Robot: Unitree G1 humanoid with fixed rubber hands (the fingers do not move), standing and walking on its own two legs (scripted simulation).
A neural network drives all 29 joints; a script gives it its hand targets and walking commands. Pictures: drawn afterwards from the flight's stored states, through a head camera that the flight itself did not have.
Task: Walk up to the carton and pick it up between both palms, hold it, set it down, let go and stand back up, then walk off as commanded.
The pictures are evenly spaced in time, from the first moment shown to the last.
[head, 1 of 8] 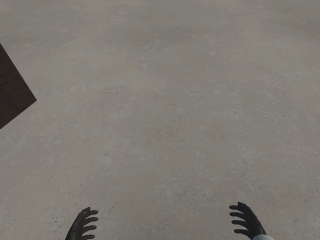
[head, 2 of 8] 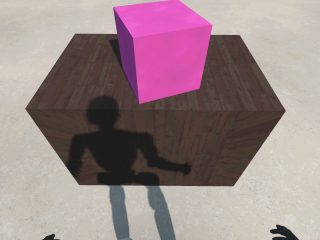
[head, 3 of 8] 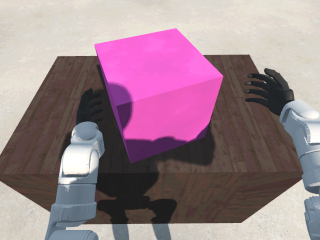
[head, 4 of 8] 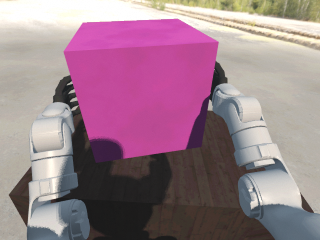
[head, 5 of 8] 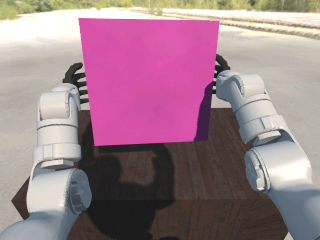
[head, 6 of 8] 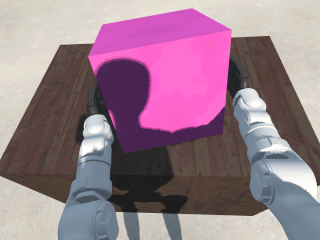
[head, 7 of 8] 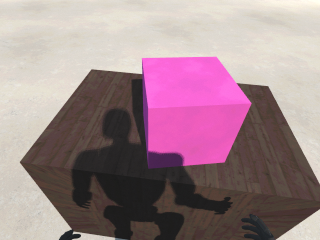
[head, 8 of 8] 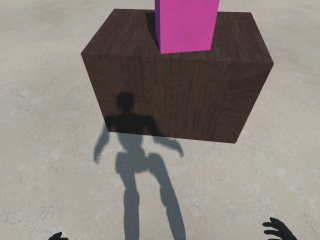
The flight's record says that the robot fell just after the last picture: no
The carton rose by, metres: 0.28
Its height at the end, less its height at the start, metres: +0.00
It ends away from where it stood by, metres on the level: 0.02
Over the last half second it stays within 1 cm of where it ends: yes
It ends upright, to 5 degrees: yes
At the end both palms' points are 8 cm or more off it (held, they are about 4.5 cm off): yes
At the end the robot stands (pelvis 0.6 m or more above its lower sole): yes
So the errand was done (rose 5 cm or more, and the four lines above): yes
